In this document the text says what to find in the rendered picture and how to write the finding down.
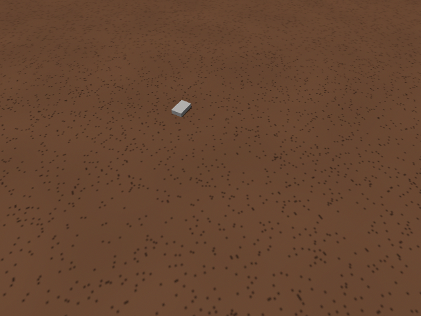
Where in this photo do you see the small box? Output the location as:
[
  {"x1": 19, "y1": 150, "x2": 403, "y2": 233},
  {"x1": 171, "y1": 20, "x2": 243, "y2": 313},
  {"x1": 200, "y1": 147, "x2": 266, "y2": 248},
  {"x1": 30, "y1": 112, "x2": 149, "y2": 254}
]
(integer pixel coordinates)
[{"x1": 172, "y1": 100, "x2": 191, "y2": 117}]

